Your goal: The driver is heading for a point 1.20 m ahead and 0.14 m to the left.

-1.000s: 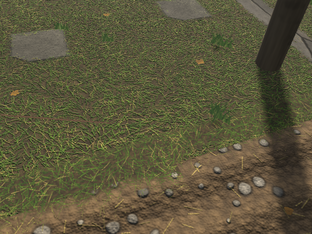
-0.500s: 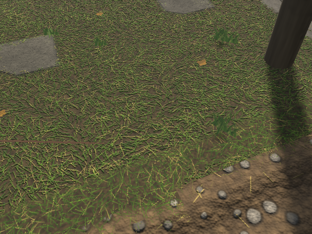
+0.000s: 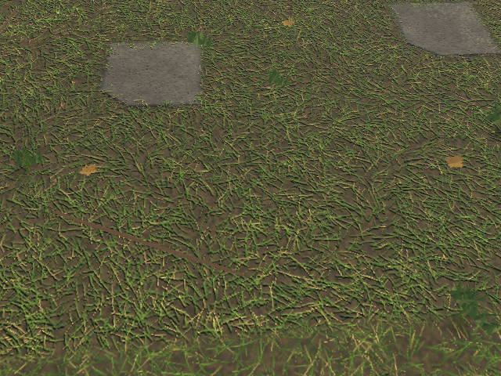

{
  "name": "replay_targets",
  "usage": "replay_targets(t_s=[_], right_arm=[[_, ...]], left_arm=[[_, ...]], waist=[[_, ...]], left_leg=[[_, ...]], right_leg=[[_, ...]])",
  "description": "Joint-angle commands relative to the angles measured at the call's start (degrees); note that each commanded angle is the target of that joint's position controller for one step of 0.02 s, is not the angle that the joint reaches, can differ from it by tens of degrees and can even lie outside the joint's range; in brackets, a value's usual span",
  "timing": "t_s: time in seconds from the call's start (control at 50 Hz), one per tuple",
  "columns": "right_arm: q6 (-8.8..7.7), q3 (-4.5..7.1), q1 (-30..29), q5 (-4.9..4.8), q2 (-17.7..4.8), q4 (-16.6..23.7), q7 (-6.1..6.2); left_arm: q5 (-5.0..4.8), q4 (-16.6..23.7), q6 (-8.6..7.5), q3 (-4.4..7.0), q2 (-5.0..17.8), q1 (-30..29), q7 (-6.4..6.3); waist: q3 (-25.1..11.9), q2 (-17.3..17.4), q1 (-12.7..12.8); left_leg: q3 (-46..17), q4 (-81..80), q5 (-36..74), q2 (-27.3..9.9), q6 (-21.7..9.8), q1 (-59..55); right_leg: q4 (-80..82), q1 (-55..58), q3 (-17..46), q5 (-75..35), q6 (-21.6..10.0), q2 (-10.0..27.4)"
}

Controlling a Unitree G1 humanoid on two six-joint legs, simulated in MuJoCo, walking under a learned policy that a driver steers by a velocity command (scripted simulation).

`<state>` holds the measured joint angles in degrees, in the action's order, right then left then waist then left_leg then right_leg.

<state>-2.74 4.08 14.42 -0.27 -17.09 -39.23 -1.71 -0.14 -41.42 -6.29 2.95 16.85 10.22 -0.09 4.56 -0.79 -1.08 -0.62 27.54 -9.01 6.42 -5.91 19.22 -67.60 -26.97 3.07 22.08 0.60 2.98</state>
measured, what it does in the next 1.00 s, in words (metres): walks ahead, turning left: right foot, then left foot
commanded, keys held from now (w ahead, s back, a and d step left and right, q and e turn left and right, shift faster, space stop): q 0.54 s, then no key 0.26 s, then e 0.20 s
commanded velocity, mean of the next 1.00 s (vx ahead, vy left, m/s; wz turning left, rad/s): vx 0.09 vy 0.00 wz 0.39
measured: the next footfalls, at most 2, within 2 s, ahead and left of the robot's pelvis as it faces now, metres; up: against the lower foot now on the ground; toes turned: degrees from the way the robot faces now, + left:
right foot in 0.28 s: +0.32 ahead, -0.11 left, +0.00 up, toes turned +17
left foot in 0.70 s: +0.18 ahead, +0.11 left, +0.00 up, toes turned +24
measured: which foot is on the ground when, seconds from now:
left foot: down 0.00-0.28, up 0.30-0.68, down 0.70-1.00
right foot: up 0.00-0.26, down 0.28-0.70, up 0.72-1.00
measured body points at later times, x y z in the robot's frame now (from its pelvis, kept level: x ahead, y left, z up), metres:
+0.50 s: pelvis +0.17 -0.04 +0.00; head +0.22 -0.04 +0.45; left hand +0.26 +0.26 -0.09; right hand +0.40 -0.28 -0.10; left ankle +0.11 +0.08 -0.66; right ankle +0.28 -0.12 -0.73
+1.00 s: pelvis +0.18 +0.01 +0.00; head +0.19 +0.02 +0.45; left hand +0.16 +0.30 -0.12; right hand +0.43 -0.15 -0.09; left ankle +0.14 +0.09 -0.73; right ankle +0.21 -0.13 -0.71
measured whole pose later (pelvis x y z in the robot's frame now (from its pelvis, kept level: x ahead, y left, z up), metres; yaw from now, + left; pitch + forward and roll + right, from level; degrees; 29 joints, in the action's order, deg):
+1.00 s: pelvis +0.18 +0.01 +0.00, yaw +23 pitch +0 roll +0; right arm 0.8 1.0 6.7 1.1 -12.4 -39.7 1.0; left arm -1.1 -47.8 2.4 3.2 17.1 11.0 -0.2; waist 1.6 -1.7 1.4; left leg 2.0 29.1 -15.4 1.4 -2.4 13.7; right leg -42.0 -17.9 0.2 23.9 4.7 2.8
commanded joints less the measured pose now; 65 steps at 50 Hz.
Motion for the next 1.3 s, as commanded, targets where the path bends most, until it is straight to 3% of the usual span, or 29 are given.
replay_targets(t_s=[0.02,0.12,0.2,0.26,0.28,0.3,0.32,0.34,0.38,0.42,0.48,0.62,0.68,0.7,0.72,0.74,0.76,0.78,0.82,0.86,0.96,1.08,1.1,1.12,1.14,1.16,1.2,1.24,1.3], right_arm=[[-1.15,2.09,-2.5,0.34,-8.1,4.8,1.06],[1.34,2.79,-0.4,-0.91,-9.8,3.1,3.22],[2.94,2.72,1.3,-0.93,-9.1,2.6,3.84],[3.24,2.44,-1.8,-0.84,-7.9,4.0,4.15],[3.09,1.89,-2.3,-0.67,-6.2,4.9,4.05],[2.86,0.82,-0.5,0.41,-2.9,6.0,3.98],[2.96,0.56,9.7,-0.56,-3.0,5.9,3.68],[3.5,1.89,11.7,-0.62,-9.1,3.6,3.56],[5.56,3.09,3.3,-1.03,-11.5,3.8,4.14],[6.7,2.66,1.7,-0.94,-9.1,5.1,4.11],[6.38,1.72,0.8,-0.88,-5.8,6.1,3.94],[5.87,0.84,-2.1,-0.22,-5.3,7.5,2.49],[5.69,1.0,1.7,0.14,-5.1,5.6,1.83],[5.66,1.25,2.2,0.46,-6.3,5.5,1.89],[5.72,1.86,2.2,0.9,-10.3,6.3,2.54],[5.35,2.04,-1.0,2.12,-12.7,7.4,2.51],[4.26,1.41,-1.9,2.88,-10.0,7.7,2.36],[3.3,0.69,-3.8,2.8,-8.1,6.9,2.33],[2.21,-0.14,-7.5,1.52,-5.4,6.0,2.39],[1.8,-1.36,-8.3,1.86,-2.1,4.6,2.42],[3.05,0.59,-6.3,1.39,-7.3,2.1,3.06],[4.49,1.93,-8.2,-0.37,-8.1,1.0,4.49],[4.3,2.05,-7.3,-0.38,-7.4,0.7,4.66],[3.79,1.51,-8.2,1.47,-4.6,2.7,4.62],[3.61,1.18,-14.0,1.85,-3.5,4.1,5.03],[3.61,1.58,-15.6,1.24,-4.3,4.4,4.96],[3.98,2.24,-12.1,0.12,-4.7,2.7,4.59],[3.73,2.35,-11.4,0.54,-4.6,2.1,4.81],[2.88,1.71,-11.4,0.03,-2.7,2.1,4.29]], left_arm=[[1.24,3.4,0.42,1.85,6.5,2.6,-0.51],[1.05,4.8,1.65,0.41,3.2,-4.6,-0.44],[0.4,6.1,1.85,1.01,5.1,-9.2,0.28],[0.71,5.4,0.93,2.1,6.8,-5.9,0.42],[1.33,5.1,0.47,2.42,7.9,-3.6,0.1],[2.24,5.5,0.62,2.86,10.8,-0.8,-0.59],[3.12,4.5,1.86,3.02,11.8,0.5,-0.58],[1.08,5.3,2.68,2.64,8.4,-1.2,-0.57],[1.22,6.6,4.01,1.29,4.6,-4.6,-0.91],[1.4,6.3,4.92,1.37,5.8,-7.2,-1.32],[1.61,5.1,5.35,1.8,6.2,-6.1,-1.79],[0.25,3.0,6.4,2.8,9.3,-5.6,-0.92],[-1.3,1.5,6.79,2.44,9.1,-5.9,-0.51],[-1.54,-0.1,6.71,1.91,7.4,-3.1,-0.29],[0.43,0.2,6.39,0.52,3.0,-1.4,0.33],[1.17,2.3,6.14,0.64,3.4,-4.6,-0.13],[0.8,2.1,6.42,1.82,7.3,-7.2,-0.65],[0.1,1.1,6.75,2.31,7.5,-5.7,-0.68],[0.51,-2.0,7.51,2.47,6.6,-1.6,-1.08],[0.05,-3.8,7.6,1.74,4.3,0.9,-0.59],[-1.15,-1.8,7.75,1.37,6.1,-3.1,-0.24],[-0.79,-2.2,8.18,1.51,5.6,1.1,0.33],[-0.33,-1.8,8.13,2.04,7.8,1.3,0.23],[-0.41,-1.8,8.0,3.56,13.6,2.3,-0.42],[0.27,-1.5,7.6,3.71,13.7,3.6,-0.37],[1.45,-1.5,6.57,3.24,12.4,5.3,-0.4],[0.03,-0.4,5.37,3.25,11.4,-0.1,-0.85],[-1.21,0.1,5.88,2.89,9.8,-2.3,-1.56],[-0.98,0.1,7.24,3.41,10.5,-1.0,-2.2]], waist=[[-6.9,1.1,2.8],[-9.2,5.0,0.2],[-9.6,6.8,-1.1],[-9.4,8.4,1.7],[-11.4,7.0,2.8],[-16.8,-2.0,2.5],[-22.0,-15.9,-2.2],[-20.7,-10.8,-1.7],[-13.1,-3.5,0.4],[-8.2,-5.3,-0.3],[-8.9,-7.5,0.7],[-11.1,-7.8,2.1],[-10.7,-7.0,-0.6],[-10.0,-4.9,-0.6],[-11.1,8.0,1.5],[-8.6,17.0,0.7],[-7.6,12.3,-1.3],[-7.3,11.3,0.2],[-7.5,9.6,2.0],[-8.4,8.8,3.1],[-7.8,9.0,-0.3],[-7.2,7.1,2.3],[-7.2,3.2,2.0],[-8.2,-10.0,0.0],[-6.3,-14.6,4.2],[-7.1,-11.1,5.6],[-6.4,-4.7,2.4],[-6.8,-4.5,1.5],[-8.5,-6.3,2.4]], left_leg=[[-17.6,-11.2,33.2,-16.2,-12.0,-7.2],[-10.8,-7.6,32.4,-9.3,-5.9,-2.3],[-18.1,-3.3,21.3,-10.7,-3.9,-7.0],[-23.3,3.5,16.5,-10.3,-2.1,-10.0],[-22.0,9.2,12.4,-7.6,-0.1,-8.2],[-15.8,22.8,-7.0,-2.5,2.9,-1.0],[-11.3,34.7,-34.9,3.3,6.0,12.1],[-10.7,41.9,-30.9,-2.2,8.3,15.2],[-7.5,45.4,-22.6,-5.1,10.4,16.1],[-5.1,43.2,-17.9,-6.6,10.9,13.4],[-2.0,35.9,-15.9,-7.2,11.1,11.3],[0.8,17.6,-13.0,-8.3,8.7,1.6],[3.0,1.2,-4.1,-6.0,5.4,-7.6],[0.4,-4.5,0.6,-7.0,3.5,-12.9],[-14.8,-8.7,10.8,-18.6,-0.2,-18.9],[-24.5,-10.4,11.7,-27.9,-9.8,-11.8],[-22.6,-11.1,10.1,-26.3,-11.5,-8.8],[-18.3,-10.6,10.1,-23.5,-9.5,-8.0],[-12.6,-9.1,13.8,-19.8,-5.9,-9.3],[-7.3,-7.6,20.6,-17.4,-4.9,-8.6],[-9.4,-5.0,21.8,-20.8,-7.5,-13.3],[-7.2,-0.7,20.0,-21.6,-4.4,-12.4],[-3.9,3.6,11.8,-18.2,-0.7,-9.5],[4.1,14.1,1.3,-10.4,4.8,-1.2],[4.0,21.9,-19.8,-2.9,8.0,8.9],[-1.4,33.7,-29.5,-3.5,8.4,13.2],[-4.1,37.4,-23.5,-5.7,8.7,16.1],[-3.8,31.9,-17.7,-6.1,9.9,14.3],[-2.7,22.3,-14.1,-4.9,11.0,10.1]], right_leg=[[5.8,-5.6,1.0,-2.2,2.2,2.1],[26.1,1.3,-1.3,-20.7,4.4,-3.8],[35.2,2.1,1.5,-21.6,3.7,-5.7],[42.5,5.8,2.5,-21.6,1.2,-4.9],[45.9,12.8,3.8,-29.9,-1.0,-1.2],[43.9,25.3,13.5,-48.8,-5.4,10.4],[43.7,36.9,31.6,-55.0,-17.5,23.3],[45.0,33.4,33.8,-41.0,-18.4,23.6],[46.8,24.2,19.7,-26.9,-13.5,15.4],[50.3,15.2,12.2,-21.4,-12.6,11.5],[51.7,16.0,6.0,-24.9,-13.9,10.5],[50.8,17.1,2.1,-24.7,-14.7,13.3],[46.2,14.6,0.4,-21.4,-11.4,12.0],[43.3,10.7,-1.4,-16.4,-7.4,10.1],[31.4,3.1,-7.6,-3.8,-1.3,4.5],[24.9,-3.4,-7.3,11.4,1.8,-1.2],[16.0,-2.6,-2.9,12.0,2.5,0.0],[12.7,-2.4,-1.6,9.5,2.5,0.1],[12.1,-1.5,-0.8,4.0,3.6,0.9],[15.7,4.0,-1.0,0.6,4.7,1.0],[25.4,5.4,-3.5,2.5,4.4,-0.4],[38.9,10.8,-5.8,-9.0,-0.3,-1.7],[43.1,13.9,-1.1,-20.2,-2.8,0.3],[44.1,19.1,12.0,-36.0,-8.6,9.2],[48.2,21.2,23.2,-39.9,-17.6,16.0],[49.9,23.0,24.8,-39.5,-20.7,18.0],[48.1,23.7,17.7,-35.8,-16.0,13.1],[47.6,23.1,14.8,-34.9,-13.1,10.0],[46.6,23.3,14.3,-33.2,-12.7,7.9]])
Over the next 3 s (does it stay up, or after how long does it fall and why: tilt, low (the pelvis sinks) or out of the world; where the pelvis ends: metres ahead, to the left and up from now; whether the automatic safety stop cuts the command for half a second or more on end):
stays up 0.18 -0.02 0.00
